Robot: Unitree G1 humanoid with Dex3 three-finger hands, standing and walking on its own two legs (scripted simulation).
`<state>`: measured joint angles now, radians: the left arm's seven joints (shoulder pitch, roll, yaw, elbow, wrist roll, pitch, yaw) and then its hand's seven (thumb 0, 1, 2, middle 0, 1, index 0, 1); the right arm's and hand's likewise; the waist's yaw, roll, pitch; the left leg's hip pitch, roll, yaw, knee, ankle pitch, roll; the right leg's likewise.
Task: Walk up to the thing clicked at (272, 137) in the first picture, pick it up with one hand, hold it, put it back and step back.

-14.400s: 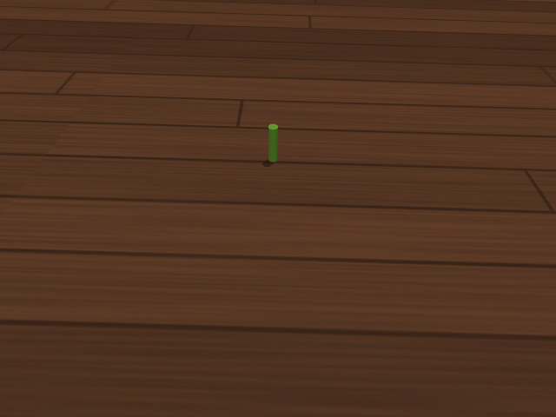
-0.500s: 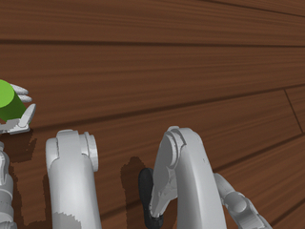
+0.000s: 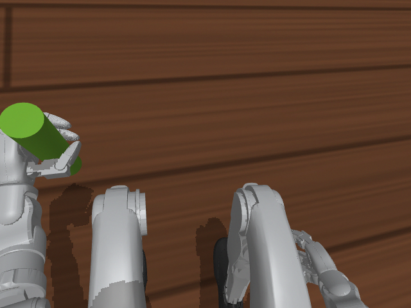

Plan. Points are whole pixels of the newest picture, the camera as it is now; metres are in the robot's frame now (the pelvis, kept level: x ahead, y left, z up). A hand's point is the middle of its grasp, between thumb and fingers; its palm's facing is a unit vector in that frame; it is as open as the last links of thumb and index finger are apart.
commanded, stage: settle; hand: left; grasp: from the side
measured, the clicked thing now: (50, 147) +0.38 +0.27 -0.04
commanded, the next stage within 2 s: lift in 0.68 s
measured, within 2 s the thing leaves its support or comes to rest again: neither
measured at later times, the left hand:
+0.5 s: hand (48, 135) +0.39 +0.26 +0.00, palm faces +0.18 -0.98 -0.03, open 6.7 cm
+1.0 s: hand (48, 126) +0.39 +0.25 +0.03, palm faces +0.16 -0.99 -0.03, open 6.7 cm
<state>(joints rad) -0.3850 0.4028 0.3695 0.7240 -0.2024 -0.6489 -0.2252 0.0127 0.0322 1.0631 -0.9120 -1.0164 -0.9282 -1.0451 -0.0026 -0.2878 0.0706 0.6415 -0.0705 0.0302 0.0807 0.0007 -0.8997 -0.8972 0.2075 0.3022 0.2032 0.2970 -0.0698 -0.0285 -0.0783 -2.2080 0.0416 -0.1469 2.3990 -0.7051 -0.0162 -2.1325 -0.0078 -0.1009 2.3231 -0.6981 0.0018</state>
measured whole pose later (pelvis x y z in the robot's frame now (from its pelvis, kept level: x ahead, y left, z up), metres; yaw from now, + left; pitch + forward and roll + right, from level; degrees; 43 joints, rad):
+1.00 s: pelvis +0.00 +0.00 +0.05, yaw +3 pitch +32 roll -4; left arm -0.44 0.34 0.39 0.75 -0.19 -0.59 -0.28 0.01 0.00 1.10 -0.92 -1.03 -0.94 -1.05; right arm 0.08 -0.27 0.01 0.66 -0.04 -0.02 0.04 0.00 -0.91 -0.90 0.21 0.30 0.20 0.30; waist -0.07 -0.01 -0.15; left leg -2.07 0.04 -0.08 2.21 -0.69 -0.02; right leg -2.02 -0.02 -0.06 2.17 -0.70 0.00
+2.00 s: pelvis +0.05 +0.01 +0.29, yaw +6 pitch +21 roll -4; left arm -0.11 0.25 0.18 0.28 -0.19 -0.28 -0.06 0.01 0.00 1.10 -0.91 -1.05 -0.94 -1.06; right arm 0.18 -0.23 -0.01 0.60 0.04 -0.06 -0.04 0.00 -0.89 -0.89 0.21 0.30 0.20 0.30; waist -0.04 0.02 -0.15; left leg -1.19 0.05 -0.05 1.42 -0.59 0.00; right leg -1.14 -0.01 -0.06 1.37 -0.59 0.01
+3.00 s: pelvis +0.08 +0.00 +0.38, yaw +7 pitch +9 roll -1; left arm -0.13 0.20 0.15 0.44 -0.18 -0.36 -0.09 0.01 0.00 1.10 -0.91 -1.05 -0.93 -1.06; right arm 0.23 -0.22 -0.01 0.65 0.01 -0.03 -0.03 0.00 -0.90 -0.89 0.21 0.30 0.20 0.30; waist -0.03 0.01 -0.04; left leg -0.64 0.05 -0.01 0.94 -0.45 -0.02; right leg -0.61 -0.01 -0.04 0.90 -0.45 0.00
